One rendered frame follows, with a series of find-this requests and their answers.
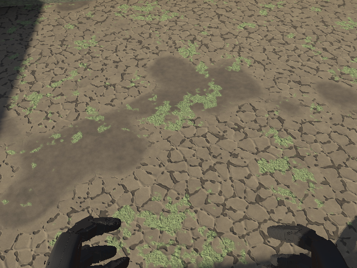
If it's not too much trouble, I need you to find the robot right hand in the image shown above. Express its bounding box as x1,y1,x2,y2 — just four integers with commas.
262,224,348,268

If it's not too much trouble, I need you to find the robot left hand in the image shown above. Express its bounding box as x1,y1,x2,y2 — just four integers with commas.
44,216,130,268

